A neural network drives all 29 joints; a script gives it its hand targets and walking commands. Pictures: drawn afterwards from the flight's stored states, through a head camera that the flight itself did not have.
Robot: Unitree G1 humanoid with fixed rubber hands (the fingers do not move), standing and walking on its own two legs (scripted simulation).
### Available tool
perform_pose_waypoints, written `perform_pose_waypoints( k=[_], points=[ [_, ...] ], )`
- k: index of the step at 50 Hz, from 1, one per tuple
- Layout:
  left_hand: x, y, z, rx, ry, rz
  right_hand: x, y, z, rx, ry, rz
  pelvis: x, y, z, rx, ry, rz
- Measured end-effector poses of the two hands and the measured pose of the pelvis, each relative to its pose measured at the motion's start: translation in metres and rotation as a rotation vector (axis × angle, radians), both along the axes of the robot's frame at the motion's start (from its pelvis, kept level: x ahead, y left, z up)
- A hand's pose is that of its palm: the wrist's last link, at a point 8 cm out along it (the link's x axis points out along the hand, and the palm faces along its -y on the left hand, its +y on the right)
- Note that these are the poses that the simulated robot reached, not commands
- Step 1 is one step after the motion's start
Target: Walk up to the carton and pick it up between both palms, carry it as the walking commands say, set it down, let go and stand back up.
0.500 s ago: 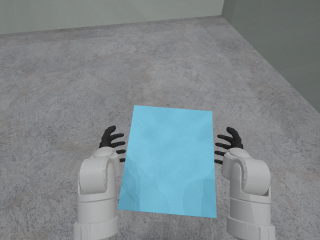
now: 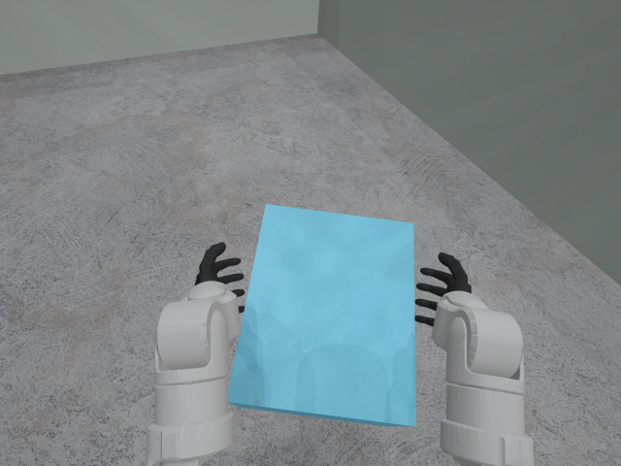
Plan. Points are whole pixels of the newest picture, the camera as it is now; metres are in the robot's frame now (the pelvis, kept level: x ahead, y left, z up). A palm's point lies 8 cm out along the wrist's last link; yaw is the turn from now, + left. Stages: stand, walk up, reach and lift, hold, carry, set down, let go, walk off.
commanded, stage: carry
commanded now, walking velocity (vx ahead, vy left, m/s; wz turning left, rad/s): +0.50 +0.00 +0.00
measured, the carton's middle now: (326, 315) +0.34 +0.01 -0.02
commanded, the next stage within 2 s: hold in 1.70 s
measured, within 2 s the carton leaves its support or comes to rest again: neither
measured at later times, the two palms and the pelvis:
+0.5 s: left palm (267, 273) +0.34 +0.09 +0.07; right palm (495, 301) +0.32 -0.19 +0.08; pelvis +0.03 -0.03 -0.01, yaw -5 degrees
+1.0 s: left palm (269, 291) +0.31 +0.09 +0.08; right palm (507, 332) +0.28 -0.20 +0.08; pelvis +0.01 -0.03 -0.01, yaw -5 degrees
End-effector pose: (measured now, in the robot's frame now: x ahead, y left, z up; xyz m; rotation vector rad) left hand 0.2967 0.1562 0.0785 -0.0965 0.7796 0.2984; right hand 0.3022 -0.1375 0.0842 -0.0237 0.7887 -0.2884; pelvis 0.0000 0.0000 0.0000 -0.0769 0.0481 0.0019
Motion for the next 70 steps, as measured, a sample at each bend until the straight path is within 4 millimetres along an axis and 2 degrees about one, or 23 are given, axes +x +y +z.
perform_pose_waypoints(
  k=[4,7,10,14,18,22,26,29,36,47,58,70],
  points=[
    [0.010,-0.040,0.001,0.032,-0.007,-0.085,-0.011,-0.040,-0.007,0.008,-0.005,-0.068,0.004,-0.019,-0.008,0.042,0.000,-0.031],
    [0.016,-0.064,0.003,0.073,0.016,-0.159,-0.018,-0.062,-0.012,0.014,0.023,-0.121,0.009,-0.027,-0.004,0.056,-0.007,-0.044],
    [0.021,-0.079,0.003,0.094,0.047,-0.181,-0.019,-0.074,-0.011,0.006,0.058,-0.159,0.011,-0.033,0.002,0.086,-0.013,-0.063],
    [0.030,-0.089,0.008,0.099,0.035,-0.173,-0.013,-0.080,-0.005,-0.022,0.052,-0.202,0.012,-0.036,0.004,0.103,-0.019,-0.081],
    [0.041,-0.086,0.009,0.075,0.010,-0.155,-0.001,-0.077,-0.001,-0.026,0.030,-0.217,0.017,-0.034,0.002,0.097,-0.018,-0.087],
    [0.050,-0.073,0.003,0.062,-0.021,-0.144,0.011,-0.066,-0.002,-0.016,-0.005,-0.200,0.028,-0.027,-0.009,0.074,-0.028,-0.089],
    [0.044,-0.058,-0.005,0.036,-0.012,-0.093,0.019,-0.054,-0.005,-0.015,0.006,-0.130,0.031,-0.027,-0.010,0.092,-0.042,-0.091],
    [0.037,-0.052,-0.003,0.052,0.002,-0.067,0.019,-0.048,-0.008,0.006,0.019,-0.083,0.034,-0.028,-0.009,0.082,-0.043,-0.091],
    [0.029,-0.054,0.005,0.069,-0.019,-0.068,0.007,-0.049,-0.006,-0.015,0.004,-0.084,0.029,-0.027,-0.012,0.076,-0.057,-0.088],
    [0.020,-0.068,0.001,0.068,-0.005,-0.135,-0.018,-0.060,-0.007,-0.043,0.030,-0.165,0.012,-0.025,-0.012,0.069,-0.066,-0.088],
    [0.003,-0.064,-0.001,0.062,-0.028,-0.132,-0.030,-0.061,-0.009,-0.008,0.000,-0.117,-0.001,-0.029,-0.012,0.069,-0.065,-0.088],
    [-0.006,-0.062,-0.005,0.040,-0.064,-0.148,-0.038,-0.062,-0.012,0.010,-0.045,-0.074,-0.007,-0.030,-0.013,0.067,-0.066,-0.094]
  ],
)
